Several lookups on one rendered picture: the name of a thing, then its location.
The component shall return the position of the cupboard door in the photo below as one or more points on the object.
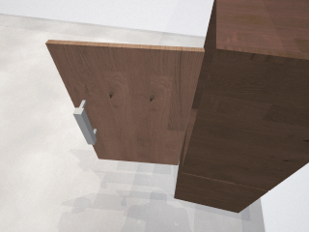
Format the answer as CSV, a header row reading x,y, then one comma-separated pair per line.
x,y
138,96

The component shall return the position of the handle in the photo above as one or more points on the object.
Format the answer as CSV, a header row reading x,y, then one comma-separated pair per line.
x,y
83,122

